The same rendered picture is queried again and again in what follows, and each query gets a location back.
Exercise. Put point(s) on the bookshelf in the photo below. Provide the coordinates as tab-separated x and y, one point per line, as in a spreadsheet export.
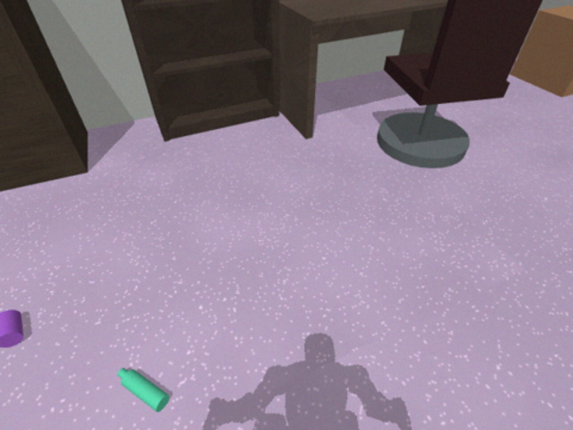
207	64

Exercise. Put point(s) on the desk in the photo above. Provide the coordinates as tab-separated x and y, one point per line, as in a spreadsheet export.
303	24

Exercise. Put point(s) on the office chair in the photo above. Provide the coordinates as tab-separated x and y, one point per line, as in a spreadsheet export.
477	45

